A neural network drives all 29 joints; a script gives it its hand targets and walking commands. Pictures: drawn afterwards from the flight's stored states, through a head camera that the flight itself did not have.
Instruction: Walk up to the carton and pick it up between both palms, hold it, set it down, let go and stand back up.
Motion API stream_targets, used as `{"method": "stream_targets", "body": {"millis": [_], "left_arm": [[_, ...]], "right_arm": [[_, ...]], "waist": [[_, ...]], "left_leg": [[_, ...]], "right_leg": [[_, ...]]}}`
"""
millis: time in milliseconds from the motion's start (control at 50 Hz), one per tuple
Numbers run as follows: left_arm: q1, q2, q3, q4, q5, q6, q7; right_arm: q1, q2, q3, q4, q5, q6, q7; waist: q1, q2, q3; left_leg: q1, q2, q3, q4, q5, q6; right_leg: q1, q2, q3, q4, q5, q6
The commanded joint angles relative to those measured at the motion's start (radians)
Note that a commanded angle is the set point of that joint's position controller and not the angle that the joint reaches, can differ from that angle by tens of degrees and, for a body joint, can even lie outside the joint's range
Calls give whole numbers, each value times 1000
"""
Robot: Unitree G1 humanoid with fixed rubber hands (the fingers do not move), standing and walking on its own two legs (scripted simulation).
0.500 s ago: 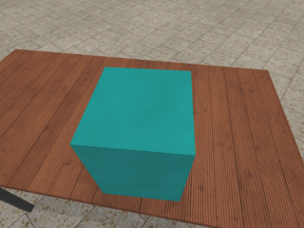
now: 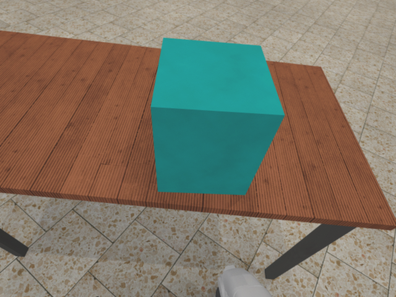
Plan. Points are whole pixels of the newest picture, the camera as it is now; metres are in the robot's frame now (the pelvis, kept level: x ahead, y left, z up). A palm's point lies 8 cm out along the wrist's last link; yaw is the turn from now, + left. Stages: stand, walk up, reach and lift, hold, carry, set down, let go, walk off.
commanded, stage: walk up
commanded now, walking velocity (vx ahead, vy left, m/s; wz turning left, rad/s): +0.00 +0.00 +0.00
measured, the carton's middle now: (207, 121) +0.43 +0.00 +0.11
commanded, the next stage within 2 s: none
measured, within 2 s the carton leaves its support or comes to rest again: neither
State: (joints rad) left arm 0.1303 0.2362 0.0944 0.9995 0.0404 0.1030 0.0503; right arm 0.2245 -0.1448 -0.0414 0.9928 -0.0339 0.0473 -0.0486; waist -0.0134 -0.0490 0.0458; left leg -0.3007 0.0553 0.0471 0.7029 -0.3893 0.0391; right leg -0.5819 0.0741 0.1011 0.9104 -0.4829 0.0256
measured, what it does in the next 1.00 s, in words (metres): steps on the spot: right foot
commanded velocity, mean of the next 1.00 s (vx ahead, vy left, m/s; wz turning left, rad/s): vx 0.04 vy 0.00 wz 0.00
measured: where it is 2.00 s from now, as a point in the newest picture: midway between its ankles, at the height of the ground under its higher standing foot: outside the picture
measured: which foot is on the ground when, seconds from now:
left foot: down 0.00-0.86, up 0.88-1.00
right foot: up 0.00-0.30, down 0.32-1.00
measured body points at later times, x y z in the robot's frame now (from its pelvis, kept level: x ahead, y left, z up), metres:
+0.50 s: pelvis -0.07 +0.02 +0.02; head -0.08 +0.02 +0.47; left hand -0.13 +0.22 -0.14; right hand -0.11 -0.18 -0.15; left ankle +0.00 +0.09 -0.72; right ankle -0.14 -0.08 -0.72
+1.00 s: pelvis -0.07 +0.03 +0.02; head -0.07 +0.04 +0.47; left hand -0.18 +0.24 -0.13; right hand -0.08 -0.18 -0.13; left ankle -0.02 +0.13 -0.69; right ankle -0.13 -0.08 -0.73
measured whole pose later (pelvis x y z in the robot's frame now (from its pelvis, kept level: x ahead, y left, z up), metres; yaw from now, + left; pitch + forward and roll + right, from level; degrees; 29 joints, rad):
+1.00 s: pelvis -0.07 +0.03 +0.02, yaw -1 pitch +0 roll +1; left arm 0.49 0.13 0.01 1.18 0.02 -0.03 0.05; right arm 0.30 -0.12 -0.01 1.13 -0.01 0.00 0.00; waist 0.04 -0.05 0.01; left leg -0.39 0.00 0.10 0.68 -0.33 -0.03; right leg -0.03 -0.02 0.00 0.28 -0.17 -0.05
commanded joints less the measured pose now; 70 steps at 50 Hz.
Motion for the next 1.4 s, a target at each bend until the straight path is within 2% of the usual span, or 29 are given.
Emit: {"method": "stream_targets", "body": {"millis": [0,20,60,140,180,240,260,300,340,360,420,600,760,780,800,820,840,860,920,940,960,1000,1020,1060,1080,1120,1180,1220,1380], "left_arm": [[247,48,15,55,-14,-22,-57],[296,41,14,91,-6,-28,-57],[200,14,-3,82,1,-41,-47],[65,2,-22,37,-42,-50,-31],[35,10,-29,29,-56,-59,-9],[179,22,-32,99,-53,-63,2],[261,-47,-45,140,-45,-63,1],[367,-33,-56,191,-24,-77,2],[319,7,-61,198,-30,-89,-3],[242,-21,-73,186,-31,-93,-7],[199,-66,-98,151,-33,-115,-5],[368,-82,-104,192,-33,-107,-8],[396,-98,-112,202,-31,-113,-9],[461,-26,-82,194,-25,-113,-17],[476,4,-70,195,-21,-100,-21],[485,-3,-72,198,-14,-94,-22],[522,7,-66,207,-28,-104,-20],[460,1,-64,195,-35,-121,-12],[382,0,-51,163,-18,-150,2],[282,-101,-100,146,-23,-155,12],[319,-95,-104,160,-21,-163,8],[355,-21,-87,174,-17,-167,5],[379,13,-78,175,-29,-163,-3],[414,-34,-92,188,-35,-150,-13],[465,-93,-109,190,-45,-145,-13],[415,-95,-107,194,-39,-122,2],[433,-80,-102,198,-34,-102,-8],[445,-64,-98,204,-25,-105,-4],[373,-54,-94,196,-35,-109,-3]], "right_arm": [[-163,-222,-26,-108,-8,-6,18],[-183,-241,-38,-116,6,-20,20],[-21,-115,-5,-51,31,-55,31],[100,-87,13,24,28,-73,2],[182,-115,3,55,8,-56,4],[199,-121,-7,67,4,-34,2],[169,-134,-10,77,19,-34,4],[186,-84,-7,82,38,-34,11],[163,-42,12,82,57,-40,19],[137,-49,15,76,46,-39,22],[173,-58,19,106,29,-43,30],[198,-47,47,157,30,-49,19],[206,-18,53,180,35,-47,14],[235,-86,20,169,26,-42,21],[179,-108,11,146,23,-31,23],[90,-79,18,108,19,-29,30],[34,-27,31,73,19,-38,35],[15,-3,35,66,5,-54,43],[31,-46,22,61,16,-79,61],[56,-13,24,88,25,-81,56],[85,18,31,104,39,-89,48],[148,6,28,133,50,-80,35],[147,29,39,139,42,-77,25],[182,-57,23,136,22,-75,9],[168,-106,10,125,22,-72,9],[178,-78,18,145,32,-52,21],[137,-102,27,136,32,-50,7],[122,-88,24,135,32,-54,10],[114,-78,25,150,30,-59,18]], "waist": [[158,229,38],[163,195,-1],[74,128,-16],[9,196,-34],[-34,253,-38],[-23,254,-34],[15,213,-11],[19,117,-17],[-5,-134,12],[-19,-186,73],[-32,-158,122],[18,168,134],[11,109,84],[31,96,-1],[58,101,80],[80,42,198],[100,-157,223],[85,-227,252],[33,-97,130],[-30,-24,163],[-27,-10,52],[-30,10,-5],[-12,-56,20],[-7,-65,55],[24,14,17],[-15,155,48],[19,175,67],[26,165,47],[18,82,36]], "left_leg": [[-172,93,-210,-578,-233,-27],[-80,87,-189,-555,-137,-13],[-2,85,-239,-551,-77,29],[269,138,-288,-519,26,62],[250,154,-320,-510,20,106],[218,167,-318,-493,9,134],[132,155,-319,-514,28,80],[29,101,-245,-479,103,4],[60,-13,-91,-385,175,-21],[147,-10,-65,-320,194,-25],[156,2,-81,-346,257,-16],[30,64,-209,-492,5,-5],[31,47,-184,-498,12,-15],[6,36,-161,-466,-408,-21],[-116,-3,-111,-447,-456,-72],[-229,-46,-42,-344,-351,-111],[-292,-94,54,-116,-98,-108],[-330,-15,25,8,47,-77],[-348,21,0,53,22,-70],[-179,10,-23,-65,55,-63],[-46,-38,30,-131,134,-56],[96,-91,77,-244,327,-57],[168,-84,82,-302,388,-54],[314,43,-22,-276,519,-47],[342,136,-119,-245,610,-6],[153,139,-198,-363,394,35],[112,143,-235,-446,264,36],[136,107,-202,-429,348,17],[148,70,-162,-423,236,10]], "right_leg": [[72,60,0,310,147,-68],[77,75,-40,342,177,-49],[132,-18,-58,185,199,-18],[113,-51,-70,-155,153,16],[223,-47,-70,-321,33,-5],[344,-34,-107,-522,0,-61],[446,-67,-105,-670,114,-35],[605,-140,-45,-716,257,-56],[448,-233,90,-728,81,-94],[274,-235,89,-760,-13,-103],[245,-217,39,-773,65,-81],[363,-129,-43,-615,120,-93],[371,-128,-42,-596,139,-82],[397,-121,-46,-571,-328,-91],[363,-132,-17,-625,-498,-113],[331,-184,63,-736,-550,-138],[371,-319,245,-862,-533,-181],[403,-428,324,-868,-343,-204],[600,-376,194,-841,-49,-186],[494,-306,18,-674,786,-152],[509,-243,-56,-582,1015,-125],[485,-200,-120,-537,881,-104],[409,-182,-112,-512,729,-87],[236,-168,-91,-503,432,-67],[211,-145,-107,-513,283,-37],[361,-131,-119,-492,173,-36],[380,-132,-123,-467,159,-18],[417,-145,-114,-512,231,-16],[406,-160,-105,-563,220,-18]]}}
